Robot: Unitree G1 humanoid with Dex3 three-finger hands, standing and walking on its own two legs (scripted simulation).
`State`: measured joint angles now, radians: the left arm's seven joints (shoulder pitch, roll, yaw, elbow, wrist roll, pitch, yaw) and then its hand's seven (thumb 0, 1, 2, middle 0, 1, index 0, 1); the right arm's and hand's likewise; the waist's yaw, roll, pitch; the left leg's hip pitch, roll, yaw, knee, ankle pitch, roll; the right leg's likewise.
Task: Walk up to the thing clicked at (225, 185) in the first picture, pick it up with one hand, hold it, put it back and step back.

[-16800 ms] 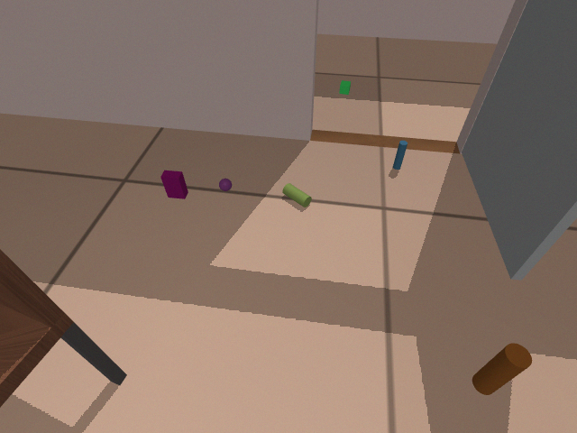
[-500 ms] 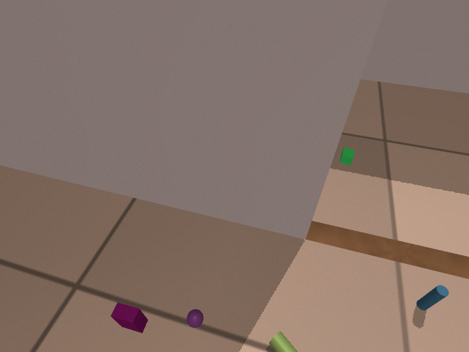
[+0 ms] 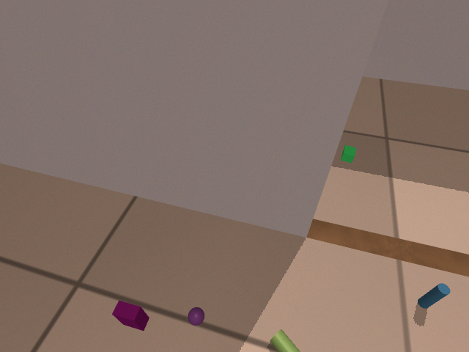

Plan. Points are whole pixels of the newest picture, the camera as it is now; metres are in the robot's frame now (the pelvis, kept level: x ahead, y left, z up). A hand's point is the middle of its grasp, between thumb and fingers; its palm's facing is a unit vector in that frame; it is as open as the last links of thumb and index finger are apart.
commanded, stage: rise first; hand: left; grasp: from above
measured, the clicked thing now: (196, 316) +0.40 +0.19 -0.75
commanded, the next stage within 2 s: none
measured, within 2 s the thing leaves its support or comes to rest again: neither
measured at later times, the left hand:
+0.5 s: hand out of the picture +0.15 +0.25 -0.19, palm faces -0.11 -0.91 -0.40, open 12.5 cm
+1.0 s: hand out of the picture +0.14 +0.26 -0.26, palm faces -0.23 -0.84 -0.49, open 14.1 cm
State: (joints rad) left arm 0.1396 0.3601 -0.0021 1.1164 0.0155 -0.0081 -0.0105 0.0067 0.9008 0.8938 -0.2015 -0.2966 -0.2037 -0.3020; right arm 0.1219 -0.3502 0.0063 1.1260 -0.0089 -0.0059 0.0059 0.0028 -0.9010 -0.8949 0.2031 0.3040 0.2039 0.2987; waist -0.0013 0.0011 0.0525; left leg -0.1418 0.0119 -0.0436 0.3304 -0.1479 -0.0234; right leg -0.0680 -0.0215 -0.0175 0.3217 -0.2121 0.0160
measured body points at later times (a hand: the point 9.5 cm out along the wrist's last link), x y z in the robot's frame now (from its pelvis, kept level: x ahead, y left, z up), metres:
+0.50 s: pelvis -0.01 +0.01 -0.04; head +0.05 +0.01 +0.41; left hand +0.16 +0.30 -0.17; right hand +0.09 -0.26 -0.15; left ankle +0.02 +0.13 -0.75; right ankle -0.02 -0.13 -0.75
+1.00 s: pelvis -0.01 +0.01 -0.12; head +0.10 +0.02 +0.32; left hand +0.15 +0.30 -0.23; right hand +0.17 -0.24 -0.21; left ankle +0.02 +0.13 -0.75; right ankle -0.02 -0.13 -0.75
